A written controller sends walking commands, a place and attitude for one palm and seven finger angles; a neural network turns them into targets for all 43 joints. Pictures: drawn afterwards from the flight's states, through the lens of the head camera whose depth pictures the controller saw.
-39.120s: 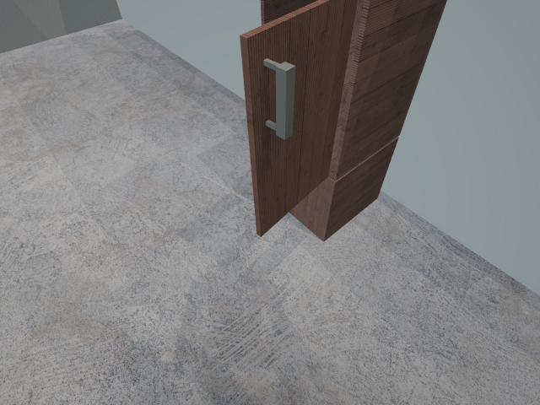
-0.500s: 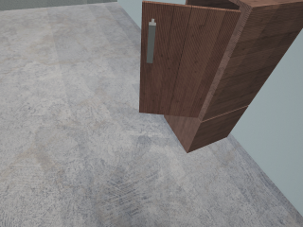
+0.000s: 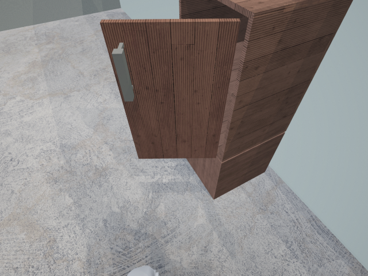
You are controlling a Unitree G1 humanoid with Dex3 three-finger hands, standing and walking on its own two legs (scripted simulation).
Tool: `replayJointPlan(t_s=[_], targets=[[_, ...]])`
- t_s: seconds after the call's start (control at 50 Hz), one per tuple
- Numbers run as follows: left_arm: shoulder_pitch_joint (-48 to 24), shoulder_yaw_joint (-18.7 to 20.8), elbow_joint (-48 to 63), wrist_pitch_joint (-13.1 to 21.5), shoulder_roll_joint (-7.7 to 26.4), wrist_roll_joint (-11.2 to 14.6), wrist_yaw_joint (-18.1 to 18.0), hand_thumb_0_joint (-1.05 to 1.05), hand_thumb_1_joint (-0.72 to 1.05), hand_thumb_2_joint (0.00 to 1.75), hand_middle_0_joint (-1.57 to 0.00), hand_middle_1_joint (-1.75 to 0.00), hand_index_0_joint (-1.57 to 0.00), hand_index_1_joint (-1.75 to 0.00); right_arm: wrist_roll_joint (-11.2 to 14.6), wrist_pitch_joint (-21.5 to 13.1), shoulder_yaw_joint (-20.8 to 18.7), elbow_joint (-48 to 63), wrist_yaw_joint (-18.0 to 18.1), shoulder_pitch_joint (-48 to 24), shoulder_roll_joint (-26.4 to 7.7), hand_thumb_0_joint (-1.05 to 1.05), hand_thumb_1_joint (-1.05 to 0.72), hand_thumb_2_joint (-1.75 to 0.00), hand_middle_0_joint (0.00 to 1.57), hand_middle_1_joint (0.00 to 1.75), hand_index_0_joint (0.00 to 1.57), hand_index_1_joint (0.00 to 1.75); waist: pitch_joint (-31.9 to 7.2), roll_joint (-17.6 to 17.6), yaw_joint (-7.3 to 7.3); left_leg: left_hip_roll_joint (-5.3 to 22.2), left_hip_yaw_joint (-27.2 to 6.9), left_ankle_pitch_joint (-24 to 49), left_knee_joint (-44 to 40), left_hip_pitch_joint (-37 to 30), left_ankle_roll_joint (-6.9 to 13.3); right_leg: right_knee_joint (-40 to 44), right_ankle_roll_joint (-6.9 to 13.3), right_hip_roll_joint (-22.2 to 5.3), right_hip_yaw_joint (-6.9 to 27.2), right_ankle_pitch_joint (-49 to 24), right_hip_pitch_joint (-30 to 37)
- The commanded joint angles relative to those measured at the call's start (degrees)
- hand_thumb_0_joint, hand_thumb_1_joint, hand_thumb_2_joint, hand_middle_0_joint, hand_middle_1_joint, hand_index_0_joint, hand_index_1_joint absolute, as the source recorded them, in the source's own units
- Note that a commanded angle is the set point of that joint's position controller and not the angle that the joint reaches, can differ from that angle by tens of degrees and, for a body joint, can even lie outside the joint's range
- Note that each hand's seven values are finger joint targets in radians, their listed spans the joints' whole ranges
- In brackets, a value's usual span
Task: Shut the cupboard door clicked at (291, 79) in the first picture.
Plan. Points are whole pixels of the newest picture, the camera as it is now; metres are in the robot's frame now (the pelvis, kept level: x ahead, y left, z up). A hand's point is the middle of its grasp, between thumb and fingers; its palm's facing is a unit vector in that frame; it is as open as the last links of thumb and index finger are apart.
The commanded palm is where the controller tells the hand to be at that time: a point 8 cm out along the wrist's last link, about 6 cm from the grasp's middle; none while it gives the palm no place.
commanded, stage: take the last steps up to it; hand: left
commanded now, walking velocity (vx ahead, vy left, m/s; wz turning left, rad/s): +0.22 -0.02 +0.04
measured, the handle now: (125, 72) +0.61 +0.18 +0.11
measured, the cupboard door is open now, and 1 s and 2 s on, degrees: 62 62 62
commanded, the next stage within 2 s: come to a stop and stand still in 0.16 s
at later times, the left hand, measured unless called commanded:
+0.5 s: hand (125, 275) +0.16 +0.16 -0.19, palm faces +0.05 -0.98 -0.21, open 7.3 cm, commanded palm none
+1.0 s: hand (119, 255) +0.21 +0.18 -0.18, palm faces +0.04 -0.97 -0.22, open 7.4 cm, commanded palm none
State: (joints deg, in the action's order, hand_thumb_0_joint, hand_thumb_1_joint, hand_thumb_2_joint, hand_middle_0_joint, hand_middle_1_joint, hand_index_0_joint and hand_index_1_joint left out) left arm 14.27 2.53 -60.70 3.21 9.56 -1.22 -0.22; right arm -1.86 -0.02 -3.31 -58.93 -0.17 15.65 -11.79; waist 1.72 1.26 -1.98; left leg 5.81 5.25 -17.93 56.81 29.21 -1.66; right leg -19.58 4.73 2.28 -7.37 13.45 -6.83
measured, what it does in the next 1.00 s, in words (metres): walks ahead: left foot, then right foot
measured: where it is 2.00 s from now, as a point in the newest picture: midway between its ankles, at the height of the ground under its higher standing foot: outside the picture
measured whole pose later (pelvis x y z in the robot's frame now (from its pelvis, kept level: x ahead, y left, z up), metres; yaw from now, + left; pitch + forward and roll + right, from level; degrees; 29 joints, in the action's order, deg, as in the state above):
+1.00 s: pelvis +0.13 -0.01 +0.00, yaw +1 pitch -1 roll -1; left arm 7.4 2.4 -57.5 -3.0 12.6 -0.8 -1.6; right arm -1.5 1.2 -1.2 -57.7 2.1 11.1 -9.5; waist 5.1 -1.3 -0.3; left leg 0.8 4.0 -14.8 27.3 11.7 2.1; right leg -42.4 -0.7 0.1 0.5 25.2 -15.5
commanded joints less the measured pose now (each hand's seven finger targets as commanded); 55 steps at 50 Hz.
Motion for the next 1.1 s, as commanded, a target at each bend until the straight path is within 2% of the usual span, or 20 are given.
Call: replayJointPlan(t_s=[0.0, 0.12, 0.18, 0.2, 0.22, 0.24, 0.26, 0.32, 0.4, 0.5, 0.52, 0.6, 0.66, 0.72, 0.76, 0.8, 0.86, 0.96, 1.02, 1.08], targets=[[6.64, 0.24, -0.93, 1.5, 5.87, 0.24, -0.56, 0.0, 0.9, 0.9, -0.2, -0.3, -0.2, -0.3, 0.28, -1.11, 0.51, 3.65, -0.38, -2.86, -0.56, 0.0, -0.9, -0.9, 0.2, 0.3, 0.2, 0.3, 1.07, -4.63, 1.81, 0.45, -1.31, 2.25, -7.98, 6.37, -0.16, 7.73, 7.17, -16.81, 11.36, -24.0, 7.24], [7.3, 0.06, -3.38, 1.28, 6.54, 0.06, -0.88, 0.0, 0.9, 0.9, -0.2, -0.3, -0.2, -0.3, 0.76, -1.8, 0.85, 3.8, -0.27, -5.98, -0.59, 0.0, -0.9, -0.9, 0.2, 0.3, 0.2, 0.3, 3.57, -3.99, 0.98, -2.28, 0.37, 2.81, -18.36, -1.43, 1.97, 4.0, 6.19, -16.39, 10.41, -32.22, 6.83], [6.61, -0.05, -3.78, 1.07, 6.2, 0.66, -1.0, 0.0, 0.9, 0.9, -0.2, -0.3, -0.2, -0.3, 0.49, -2.52, 0.7, 0.44, 0.68, 2.25, -1.68, 0.0, -0.9, -0.9, 0.2, 0.3, 0.2, 0.3, 0.67, -4.19, -2.89, -5.54, 1.46, 12.39, -26.51, -15.83, 3.63, -9.36, 2.68, -12.34, 6.22, -42.13, 3.59], [8.34, -0.27, -3.52, 0.92, 4.85, 0.84, -1.11, 0.0, 0.9, 0.9, -0.2, -0.3, -0.2, -0.3, 0.07, -3.02, 0.25, -0.8, 1.22, 7.54, -4.51, 0.0, -0.9, -0.9, 0.2, 0.3, 0.2, 0.3, -3.71, -0.48, -4.13, -0.4, -5.33, 23.52, -27.59, -27.03, 6.61, -19.27, 0.05, -9.41, 4.8, -34.28, -3.31], [10.5, -0.85, -2.55, 0.88, 2.73, 1.32, -1.18, 0.0, 0.9, 0.9, -0.2, -0.3, -0.2, -0.3, -0.52, -3.2, -0.7, -1.66, 1.9, 12.61, -8.97, 0.0, -0.9, -0.9, 0.2, 0.3, 0.2, 0.3, -9.39, 8.41, -4.87, 11.7, -19.62, 37.18, -27.55, -38.84, 13.59, -32.61, -2.7, -3.73, 1.13, -11.39, -15.02], [8.71, -1.26, -0.79, 0.94, 2.7, 1.3, -1.24, 0.0, 0.9, 0.9, -0.2, -0.3, -0.2, -0.3, 0.0, -2.54, -0.74, -2.09, 2.18, 14.81, -9.96, 0.0, -0.9, -0.9, 0.2, 0.3, 0.2, 0.3, -9.81, 9.92, -4.69, 19.46, -28.36, 46.22, -33.28, -39.33, 19.24, -44.93, -2.6, -0.34, 2.91, 21.98, -20.78], [5.59, -1.2, 0.62, 0.08, 3.52, 0.9, -1.65, 0.0, 0.9, 0.9, -0.2, -0.3, -0.2, -0.3, 0.58, -2.05, -0.24, -1.04, 2.63, 10.75, -9.95, 0.0, -0.9, -0.9, 0.2, 0.3, 0.2, 0.3, -3.92, 4.65, -2.93, 20.03, -26.78, 45.45, -34.56, -30.51, 20.29, -47.16, -2.68, -2.9, 7.29, 22.6, -20.6], [6.47, -1.08, -0.81, -2.59, 0.3, 0.88, -1.74, 0.0, 0.9, 0.9, -0.2, -0.3, -0.2, -0.3, 0.74, -1.76, 2.19, 1.94, 3.44, -3.03, -3.48, 0.0, -0.9, -0.9, 0.2, 0.3, 0.2, 0.3, 1.44, 5.97, 2.91, 12.34, -14.03, 38.22, -38.9, -12.28, 13.2, -30.82, -5.17, -7.16, 9.38, 17.17, -9.0], [11.1, -0.35, -2.1, -4.21, 1.85, 0.18, -1.69, 0.0, 0.9, 0.9, -0.2, -0.3, -0.2, -0.3, 1.55, -0.14, 0.85, 2.01, 3.07, -5.51, -5.54, 0.0, -0.9, -0.9, 0.2, 0.3, 0.2, 0.3, -3.63, 0.62, 4.78, 7.47, -9.18, 22.92, -34.69, -11.29, 9.33, -12.86, -5.53, -4.29, 6.4, 0.25, -0.77], [1.75, 1.39, 3.16, -4.51, 10.49, -0.62, -1.26, 0.0, 0.9, 0.9, -0.2, -0.3, -0.2, -0.3, 1.48, 2.12, -0.54, 2.78, 1.32, -3.32, -3.59, 0.0, -0.9, -0.9, 0.2, 0.3, 0.2, 0.3, 0.32, -3.98, 1.73, -4.5, -3.33, -0.09, -24.77, -12.12, 1.79, -2.33, 1.48, -14.65, 19.94, -6.19, -12.48], [0.12, 1.62, 3.49, -4.33, 11.33, -0.42, -1.27, 0.0, 0.9, 0.9, -0.2, -0.3, -0.2, -0.3, 1.41, 2.56, -0.69, 2.45, 1.41, -2.75, -2.98, 0.0, -0.9, -0.9, 0.2, 0.3, 0.2, 0.3, 0.08, -10.01, 1.41, -5.53, -1.45, 0.54, -19.11, -14.94, 1.01, 0.46, 3.24, -17.4, 22.67, -7.66, -14.36], [-1.03, 1.98, 4.0, -3.76, 11.6, -0.59, -2.13, 0.0, 0.9, 0.9, -0.2, -0.3, -0.2, -0.3, 1.43, 2.44, -0.66, 2.49, 1.53, -1.09, -3.16, 0.0, -0.9, -0.9, 0.2, 0.3, 0.2, 0.3, -2.59, -11.98, 2.27, -5.55, -4.34, -11.2, -11.02, -8.76, 0.25, -2.93, 7.57, -21.11, 22.47, -37.16, -3.39], [-0.14, 2.67, 3.58, -3.78, 12.87, -0.47, -2.55, 0.0, 0.9, 0.9, -0.2, -0.3, -0.2, -0.3, 1.87, 2.05, -0.49, 2.85, 1.6, -0.99, -3.83, 0.0, -0.9, -0.9, 0.2, 0.3, 0.2, 0.3, -5.82, -12.3, 3.05, -5.34, -4.29, -9.15, -20.34, -7.1, -0.69, -9.06, 6.67, -20.83, 19.84, -51.48, 7.01], [-1.27, 2.47, 4.22, -4.09, 11.58, 0.61, -2.63, 0.0, 0.9, 0.9, -0.2, -0.3, -0.2, -0.3, 1.47, 1.22, -0.37, 2.08, 1.69, 1.17, -5.52, 0.0, -0.9, -0.9, 0.2, 0.3, 0.2, 0.3, -9.93, -7.84, 2.27, -1.73, -5.04, 19.56, -34.76, -19.74, -0.24, -14.47, 0.81, -15.48, 14.51, -39.55, 3.07], [-1.86, 1.18, 5.96, -4.77, 7.15, 0.51, -2.45, 0.0, 0.9, 0.9, -0.2, -0.3, -0.2, -0.3, 0.84, 1.27, -1.19, 3.43, 1.94, -0.23, -9.84, 0.0, -0.9, -0.9, 0.2, 0.3, 0.2, 0.3, -8.43, 8.77, 2.59, 11.21, -14.45, 51.19, -33.75, -24.38, 6.85, -20.34, -4.95, -5.92, 5.77, -0.76, -7.48], [-5.25, 1.12, 6.37, -6.26, 7.11, 0.41, -2.6, 0.0, 0.9, 0.9, -0.2, -0.3, -0.2, -0.3, 0.36, 1.26, -0.82, 3.22, 2.63, -0.06, -9.53, 0.0, -0.9, -0.9, 0.2, 0.3, 0.2, 0.3, -4.27, 10.69, 1.0, 12.81, -15.05, 55.66, -35.53, -22.33, 12.12, -33.24, -5.32, -2.54, 9.7, 19.42, -13.11], [-4.89, 0.99, 6.04, -6.33, 6.66, 0.32, -2.15, 0.0, 0.9, 0.9, -0.2, -0.3, -0.2, -0.3, 0.14, 1.05, -0.01, 3.91, 3.21, -2.4, -7.83, 0.0, -0.9, -0.9, 0.2, 0.3, 0.2, 0.3, 0.04, 6.76, 2.09, 11.02, -12.6, 50.01, -34.47, -20.42, 12.63, -33.74, -5.0, -2.95, 10.5, 16.85, -14.2], [-3.2, -0.1, 4.85, -5.28, 5.58, 0.61, -1.33, 0.0, 0.9, 0.9, -0.2, -0.3, -0.2, -0.3, 0.61, 0.39, 0.0, 2.39, 2.78, -1.13, -7.81, 0.0, -0.9, -0.9, 0.2, 0.3, 0.2, 0.3, -3.98, 6.6, 1.64, 8.53, -12.37, 35.85, -35.48, -24.25, 10.47, -15.42, -5.58, -2.99, 7.18, 8.93, -6.9], [0.77, -0.14, 2.57, -4.1, 6.51, 0.38, -1.56, 0.0, 0.9, 0.9, -0.2, -0.3, -0.2, -0.3, 1.55, 0.24, 0.14, 1.82, 2.18, -1.53, -5.52, 0.0, -0.9, -0.9, 0.2, 0.3, 0.2, 0.3, -4.29, 0.38, 2.41, 2.86, -10.34, 16.17, -32.93, -18.08, 5.13, 0.88, -4.32, -5.35, 12.14, -5.07, 2.46], [-1.86, -0.85, 2.13, -3.1, 8.46, 0.44, -1.27, 0.0, 0.9, 0.9, -0.2, -0.3, -0.2, -0.3, 1.43, 0.06, 1.18, 0.46, 1.27, -0.03, -2.63, 0.0, -0.9, -0.9, 0.2, 0.3, 0.2, 0.3, 1.12, -1.26, -0.03, -2.29, -6.64, 6.59, -35.93, -21.57, 1.65, 3.69, -1.38, -10.98, 16.07, 0.35, -7.53]])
